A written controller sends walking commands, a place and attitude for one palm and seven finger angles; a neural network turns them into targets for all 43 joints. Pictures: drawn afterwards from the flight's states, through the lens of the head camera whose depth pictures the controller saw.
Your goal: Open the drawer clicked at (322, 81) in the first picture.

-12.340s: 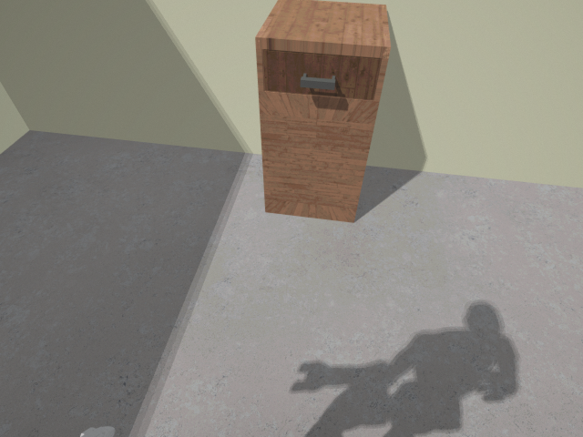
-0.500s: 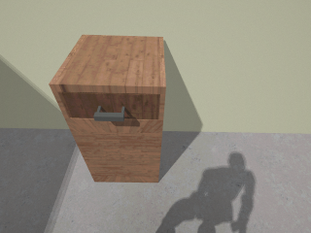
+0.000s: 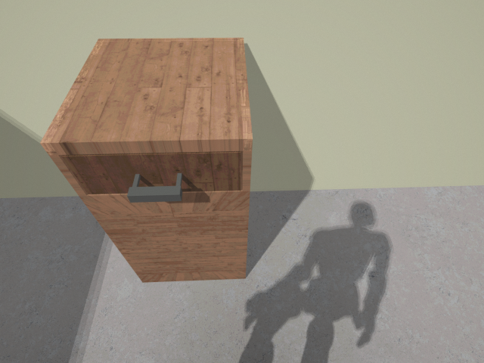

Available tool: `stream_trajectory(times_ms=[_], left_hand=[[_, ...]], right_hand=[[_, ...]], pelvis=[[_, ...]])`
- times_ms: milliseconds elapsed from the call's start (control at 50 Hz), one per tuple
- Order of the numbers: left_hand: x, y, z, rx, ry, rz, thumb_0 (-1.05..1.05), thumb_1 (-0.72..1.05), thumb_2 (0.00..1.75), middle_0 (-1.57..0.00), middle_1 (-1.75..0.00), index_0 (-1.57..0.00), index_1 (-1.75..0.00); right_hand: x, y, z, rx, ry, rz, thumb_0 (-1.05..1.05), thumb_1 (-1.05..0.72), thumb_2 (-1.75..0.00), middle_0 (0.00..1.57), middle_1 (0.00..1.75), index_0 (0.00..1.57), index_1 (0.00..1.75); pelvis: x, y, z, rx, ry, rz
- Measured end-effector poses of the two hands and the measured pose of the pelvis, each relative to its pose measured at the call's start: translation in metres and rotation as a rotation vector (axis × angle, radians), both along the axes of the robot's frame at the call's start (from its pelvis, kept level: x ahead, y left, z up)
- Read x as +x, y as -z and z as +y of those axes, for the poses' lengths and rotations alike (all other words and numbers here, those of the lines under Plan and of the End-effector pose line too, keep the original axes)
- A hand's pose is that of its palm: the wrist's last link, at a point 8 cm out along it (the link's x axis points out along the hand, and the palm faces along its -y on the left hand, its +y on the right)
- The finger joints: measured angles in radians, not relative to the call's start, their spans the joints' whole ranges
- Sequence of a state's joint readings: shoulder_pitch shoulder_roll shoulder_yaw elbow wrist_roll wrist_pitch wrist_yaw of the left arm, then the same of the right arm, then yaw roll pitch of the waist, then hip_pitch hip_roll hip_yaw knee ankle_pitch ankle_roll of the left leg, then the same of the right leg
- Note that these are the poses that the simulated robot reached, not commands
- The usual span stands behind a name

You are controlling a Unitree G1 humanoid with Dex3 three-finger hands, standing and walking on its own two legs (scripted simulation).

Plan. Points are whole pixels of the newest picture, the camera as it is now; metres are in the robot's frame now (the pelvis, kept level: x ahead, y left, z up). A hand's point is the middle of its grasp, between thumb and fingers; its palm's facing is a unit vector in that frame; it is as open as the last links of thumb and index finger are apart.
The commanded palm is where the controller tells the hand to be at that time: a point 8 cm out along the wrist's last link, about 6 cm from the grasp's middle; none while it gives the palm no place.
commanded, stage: come to a stop and stand still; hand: left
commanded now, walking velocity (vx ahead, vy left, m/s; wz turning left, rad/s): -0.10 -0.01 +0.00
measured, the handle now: (157, 186) +0.48 +0.22 -0.07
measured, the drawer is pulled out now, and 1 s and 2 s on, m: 0.00 0.00 0.00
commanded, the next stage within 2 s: look again from close up in 1.10 s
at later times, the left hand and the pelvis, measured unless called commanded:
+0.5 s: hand out of the picture +0.00 +0.17 -0.18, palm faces +0.06 -0.98 -0.18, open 7.2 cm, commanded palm none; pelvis -0.02 -0.01 +0.00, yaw +2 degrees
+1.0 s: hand out of the picture -0.04 +0.18 -0.18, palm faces +0.05 -0.98 -0.18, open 7.3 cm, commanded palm none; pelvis -0.04 +0.01 +0.00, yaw +1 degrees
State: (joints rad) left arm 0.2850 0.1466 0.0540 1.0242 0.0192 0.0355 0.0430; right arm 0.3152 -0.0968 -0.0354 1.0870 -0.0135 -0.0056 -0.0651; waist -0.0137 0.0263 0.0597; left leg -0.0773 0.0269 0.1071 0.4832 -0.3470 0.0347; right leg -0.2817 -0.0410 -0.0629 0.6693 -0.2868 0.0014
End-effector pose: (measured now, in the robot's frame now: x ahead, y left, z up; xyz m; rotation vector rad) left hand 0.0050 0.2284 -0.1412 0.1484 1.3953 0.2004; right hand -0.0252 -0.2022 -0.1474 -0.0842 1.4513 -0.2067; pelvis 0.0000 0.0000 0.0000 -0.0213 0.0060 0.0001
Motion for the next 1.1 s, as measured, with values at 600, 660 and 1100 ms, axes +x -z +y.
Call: stream_trajectory(times_ms=[600, 660, 1100], left_hand=[[-0.035, 0.008, 0.002, -0.009, 0.013, -0.063, 0.0, 0.92, 0.9, -0.2, -0.3, -0.2, -0.3], [-0.04, 0.01, 0.01, -0.001, 0.011, -0.06, 0.0, 0.92, 0.9, -0.2, -0.3, -0.2, -0.3], [-0.062, 0.008, 0.0, -0.049, 0.016, -0.062, 0.0, 0.91, 0.9, -0.2, -0.3, -0.2, -0.3]], right_hand=[[0.059, -0.014, -0.043, -0.082, -0.153, -0.235, 0.0, -0.92, -0.9, 0.2, 0.3, 0.2, 0.3], [0.057, -0.015, -0.041, -0.089, -0.147, -0.252, 0.0, -0.92, -0.9, 0.2, 0.3, 0.2, 0.3], [-0.011, -0.005, -0.009, -0.016, -0.095, -0.124, 0.0, -0.91, -0.9, 0.2, 0.3, 0.2, 0.3]], pelvis=[[-0.02, 0.006, -0.005, 0.008, -0.039, -0.024], [-0.022, 0.008, -0.002, 0.006, -0.037, -0.03], [-0.046, 0.003, 0.013, 0.013, -0.025, -0.051]])
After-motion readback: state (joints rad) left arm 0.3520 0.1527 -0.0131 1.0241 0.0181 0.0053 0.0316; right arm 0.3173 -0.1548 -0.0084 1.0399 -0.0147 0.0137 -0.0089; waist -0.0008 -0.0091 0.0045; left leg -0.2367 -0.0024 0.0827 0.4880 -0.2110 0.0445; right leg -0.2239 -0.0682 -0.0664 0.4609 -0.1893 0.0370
